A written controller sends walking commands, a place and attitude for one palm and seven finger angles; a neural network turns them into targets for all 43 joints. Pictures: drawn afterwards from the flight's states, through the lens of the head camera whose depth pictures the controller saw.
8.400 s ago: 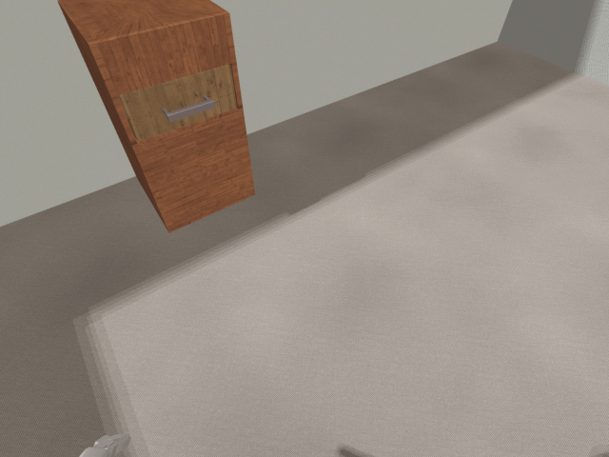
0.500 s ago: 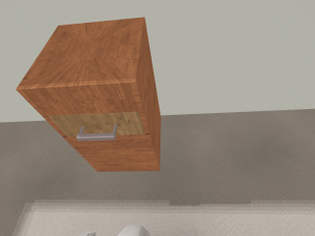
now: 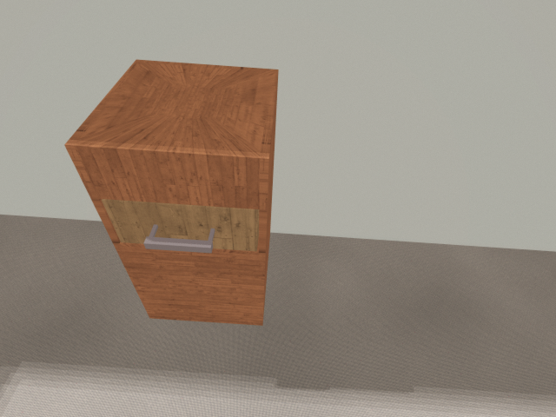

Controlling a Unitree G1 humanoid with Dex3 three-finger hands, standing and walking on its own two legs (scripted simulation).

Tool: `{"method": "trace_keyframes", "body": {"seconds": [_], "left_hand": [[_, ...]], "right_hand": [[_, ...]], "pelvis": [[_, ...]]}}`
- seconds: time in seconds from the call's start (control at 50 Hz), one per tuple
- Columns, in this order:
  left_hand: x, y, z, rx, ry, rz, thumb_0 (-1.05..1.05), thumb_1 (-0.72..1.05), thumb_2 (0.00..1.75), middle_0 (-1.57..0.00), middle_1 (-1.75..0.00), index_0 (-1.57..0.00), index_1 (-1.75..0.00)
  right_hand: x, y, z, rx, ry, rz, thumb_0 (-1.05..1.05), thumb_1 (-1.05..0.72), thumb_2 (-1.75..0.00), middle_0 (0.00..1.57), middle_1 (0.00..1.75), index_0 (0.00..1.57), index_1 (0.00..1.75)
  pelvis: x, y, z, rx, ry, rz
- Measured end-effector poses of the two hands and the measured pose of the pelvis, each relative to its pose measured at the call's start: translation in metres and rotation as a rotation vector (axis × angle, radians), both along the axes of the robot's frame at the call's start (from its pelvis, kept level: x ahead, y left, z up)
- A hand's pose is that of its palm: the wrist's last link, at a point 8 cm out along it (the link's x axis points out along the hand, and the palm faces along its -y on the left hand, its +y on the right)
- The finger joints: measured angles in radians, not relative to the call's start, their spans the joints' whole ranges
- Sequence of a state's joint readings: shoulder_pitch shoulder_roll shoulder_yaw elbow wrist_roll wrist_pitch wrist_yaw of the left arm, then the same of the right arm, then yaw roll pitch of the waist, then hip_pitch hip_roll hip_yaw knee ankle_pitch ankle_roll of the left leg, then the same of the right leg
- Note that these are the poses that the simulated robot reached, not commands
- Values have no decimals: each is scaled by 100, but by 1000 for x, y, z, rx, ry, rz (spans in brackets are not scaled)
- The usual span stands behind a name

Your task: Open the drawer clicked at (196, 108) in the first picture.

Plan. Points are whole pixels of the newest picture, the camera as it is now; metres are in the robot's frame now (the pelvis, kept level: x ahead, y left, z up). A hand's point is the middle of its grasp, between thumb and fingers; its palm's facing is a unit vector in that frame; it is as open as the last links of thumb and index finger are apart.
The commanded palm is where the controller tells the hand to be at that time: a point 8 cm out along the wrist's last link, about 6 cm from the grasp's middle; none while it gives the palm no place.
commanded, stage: come to a stop and stand still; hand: left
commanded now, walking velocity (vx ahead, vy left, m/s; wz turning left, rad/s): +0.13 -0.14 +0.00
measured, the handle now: (181, 237) +0.58 +0.28 -0.22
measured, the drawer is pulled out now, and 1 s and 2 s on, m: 0.00 0.00 0.00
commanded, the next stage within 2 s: look again from close up in 0.12 s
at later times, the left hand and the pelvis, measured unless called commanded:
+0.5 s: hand out of the picture +0.10 +0.15 -0.19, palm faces +0.02 -0.97 -0.25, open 7.2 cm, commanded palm none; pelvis +0.06 -0.03 -0.02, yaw -1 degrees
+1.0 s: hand out of the picture +0.03 +0.13 -0.18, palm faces +0.06 -0.97 -0.21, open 7.3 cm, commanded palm none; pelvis +0.04 -0.04 -0.01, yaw +0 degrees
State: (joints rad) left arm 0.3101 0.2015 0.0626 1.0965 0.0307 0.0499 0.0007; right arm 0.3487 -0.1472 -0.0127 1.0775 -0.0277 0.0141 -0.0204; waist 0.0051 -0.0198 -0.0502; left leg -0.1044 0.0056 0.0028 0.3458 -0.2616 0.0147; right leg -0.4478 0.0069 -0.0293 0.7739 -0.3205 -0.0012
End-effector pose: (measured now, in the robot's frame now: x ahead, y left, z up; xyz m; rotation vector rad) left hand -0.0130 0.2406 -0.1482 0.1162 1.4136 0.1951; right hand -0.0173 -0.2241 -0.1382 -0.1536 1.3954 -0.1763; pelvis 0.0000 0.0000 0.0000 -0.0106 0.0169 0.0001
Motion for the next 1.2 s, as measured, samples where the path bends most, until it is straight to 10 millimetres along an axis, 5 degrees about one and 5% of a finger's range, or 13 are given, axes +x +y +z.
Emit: {"method": "trace_keyframes", "body": {"seconds": [0.14, 0.26, 0.36, 0.48, 0.56, 0.72, 0.98, 1.2], "left_hand": [[12, -15, -4, -39, 37, -33, 0, 91, 90, -20, -30, -20, -30], [52, -32, -8, 13, 25, -99, 1, 93, 90, -20, -30, -20, -30], [76, -41, -7, 42, -15, -121, 1, 93, 90, -20, -30, -20, -30], [100, -45, -7, 52, -75, -69, 1, 95, 90, -20, -30, -20, -30], [109, -47, 0, 66, -118, -67, 0, 94, 90, -20, -30, -20, -30], [94, -52, 1, 63, -97, -54, 0, 93, 90, -20, -30, -20, -30], [44, -64, -1, 21, -18, -19, 0, 91, 90, -20, -30, -20, -30], [20, -26, -6, 26, -4, 36, 0, 90, 90, -20, -30, -20, -30]], "right_hand": [[-35, 20, -1, 38, 115, -65, 0, -91, -90, 20, 30, 20, 30], [-41, 15, -18, 92, 182, -105, 0, -91, -90, 20, 30, 20, 30], [-10, 5, -37, 110, 154, -81, 0, -91, -90, 20, 30, 20, 30], [49, -7, -36, 87, 12, -32, 0, -91, -90, 20, 30, 20, 30], [72, -22, -41, 63, -23, -14, 2, -93, -90, 20, 30, 20, 30], [84, -37, -35, 44, -57, 4, 1, -92, -90, 20, 30, 20, 30], [36, -29, -32, 68, 52, 2, 0, -91, -90, 20, 30, 20, 30], [13, -7, -25, 44, 86, 28, 0, -91, -90, 20, 30, 20, 30]], "pelvis": [[15, -3, -1, 28, 25, -18], [31, -20, -14, 42, 40, -33], [37, -23, -21, -20, 33, -17], [59, -31, -20, 9, 3, -10], [63, -33, -19, 13, -10, -14], [59, -40, -17, 20, -16, -9], [42, -41, -13, 13, -26, -1], [23, -10, -15, 28, -12, 20]]}}
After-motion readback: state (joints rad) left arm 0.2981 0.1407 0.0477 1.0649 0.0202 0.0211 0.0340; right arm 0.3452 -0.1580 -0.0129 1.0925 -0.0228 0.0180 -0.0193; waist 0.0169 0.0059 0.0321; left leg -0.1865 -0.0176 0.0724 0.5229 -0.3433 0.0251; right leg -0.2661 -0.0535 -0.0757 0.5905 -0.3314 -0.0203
